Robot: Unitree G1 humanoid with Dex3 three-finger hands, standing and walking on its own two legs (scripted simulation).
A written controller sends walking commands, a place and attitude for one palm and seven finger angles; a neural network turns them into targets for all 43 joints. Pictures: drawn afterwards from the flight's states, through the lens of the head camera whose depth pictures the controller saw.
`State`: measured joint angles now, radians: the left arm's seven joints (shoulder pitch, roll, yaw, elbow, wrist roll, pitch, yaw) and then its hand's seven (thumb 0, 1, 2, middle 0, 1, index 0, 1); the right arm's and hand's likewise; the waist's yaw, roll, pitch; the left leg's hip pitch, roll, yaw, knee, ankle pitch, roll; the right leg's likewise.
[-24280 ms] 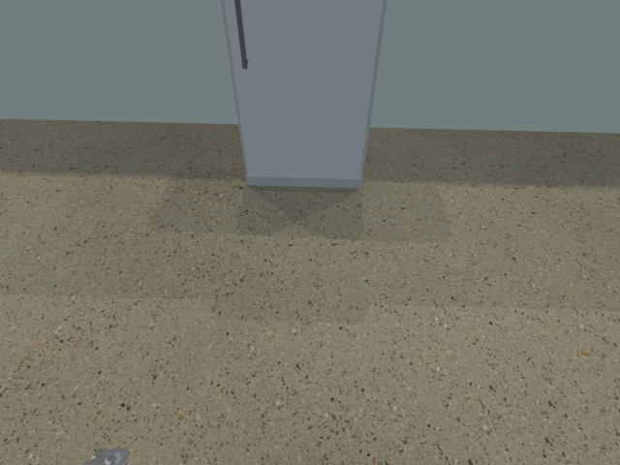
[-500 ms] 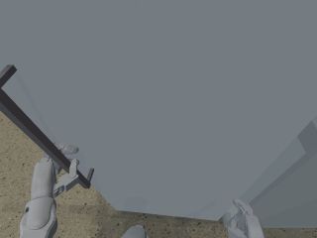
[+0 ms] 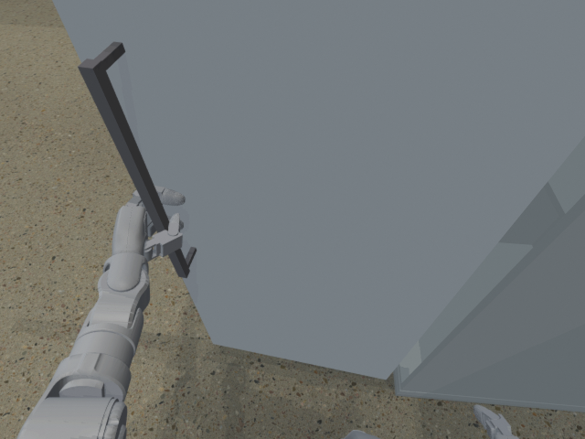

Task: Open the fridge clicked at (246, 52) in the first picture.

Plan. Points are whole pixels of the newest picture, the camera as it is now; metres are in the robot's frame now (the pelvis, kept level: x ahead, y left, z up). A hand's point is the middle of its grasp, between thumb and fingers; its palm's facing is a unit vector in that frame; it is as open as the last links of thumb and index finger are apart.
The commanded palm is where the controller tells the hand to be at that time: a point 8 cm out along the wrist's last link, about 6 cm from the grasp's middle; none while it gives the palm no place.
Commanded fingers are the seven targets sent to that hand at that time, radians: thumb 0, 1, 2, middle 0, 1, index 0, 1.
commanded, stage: stop walking and hold the door back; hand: left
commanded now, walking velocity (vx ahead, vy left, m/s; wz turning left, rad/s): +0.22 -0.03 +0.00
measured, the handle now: (158, 191) +0.42 +0.23 +0.09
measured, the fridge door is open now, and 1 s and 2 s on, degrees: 83 82 80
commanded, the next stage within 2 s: loosen the grip on the handle in 0.88 s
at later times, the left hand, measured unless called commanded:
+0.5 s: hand (178, 208) +0.43 +0.21 +0.04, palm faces +0.18 -0.97 -0.16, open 5.9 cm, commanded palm +0.38 +0.28 +0.03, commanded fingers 0.00 0.90 0.90 -0.45 -1.40 -0.45 -1.40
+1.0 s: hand (169, 229) +0.39 +0.22 +0.04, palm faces +0.10 -0.96 -0.25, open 5.6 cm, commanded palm +0.37 +0.26 +0.04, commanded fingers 0.00 0.66 0.78 -0.45 -1.40 -0.45 -1.40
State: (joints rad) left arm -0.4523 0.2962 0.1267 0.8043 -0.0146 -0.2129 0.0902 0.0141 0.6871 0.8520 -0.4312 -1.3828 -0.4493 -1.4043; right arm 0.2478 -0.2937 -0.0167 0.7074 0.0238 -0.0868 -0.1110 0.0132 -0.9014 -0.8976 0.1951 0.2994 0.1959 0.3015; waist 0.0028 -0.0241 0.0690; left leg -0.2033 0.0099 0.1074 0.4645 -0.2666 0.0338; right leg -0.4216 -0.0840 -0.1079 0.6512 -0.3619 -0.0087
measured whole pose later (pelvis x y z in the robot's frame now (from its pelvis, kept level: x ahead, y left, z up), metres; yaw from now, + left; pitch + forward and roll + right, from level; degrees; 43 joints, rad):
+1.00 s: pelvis +0.01 +0.03 +0.00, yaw -6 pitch -1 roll -1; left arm -0.32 0.32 0.23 0.68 0.02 -0.19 0.00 -0.09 0.61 0.77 -0.42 -1.38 -0.45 -1.40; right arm 0.22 -0.21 0.03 0.69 0.01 -0.06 -0.10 0.01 -0.90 -0.90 0.20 0.30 0.20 0.30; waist -0.02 0.01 0.05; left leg -0.31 0.06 0.07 0.54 -0.22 0.00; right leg -0.23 0.00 -0.02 0.49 -0.25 0.02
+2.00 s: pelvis +0.03 +0.03 -0.03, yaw -6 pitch +10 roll -2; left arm -0.29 0.45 0.37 0.68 -0.06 -0.21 -0.14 -0.01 -0.54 0.20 -0.25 -1.15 -0.28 -1.17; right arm 0.30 -0.27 0.00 0.64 0.03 -0.07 -0.07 0.01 -0.90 -0.90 0.20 0.30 0.20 0.30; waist -0.01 0.01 -0.11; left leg -0.64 0.03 0.00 0.83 -0.37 0.01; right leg -0.56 0.00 -0.03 0.79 -0.41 0.01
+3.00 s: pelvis +0.02 +0.03 -0.04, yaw -5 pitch +8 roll -2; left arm 0.08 0.49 0.47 0.42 -0.18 -0.20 -0.30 -0.01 -0.54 0.20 -0.26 -1.15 -0.25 -1.15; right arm 0.27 -0.25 0.03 0.59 0.04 -0.16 -0.10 0.01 -0.90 -0.90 0.20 0.30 0.20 0.30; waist 0.02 0.02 -0.11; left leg -0.65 0.02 -0.03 0.87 -0.37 0.01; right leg -0.55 -0.01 -0.05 0.81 -0.41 0.01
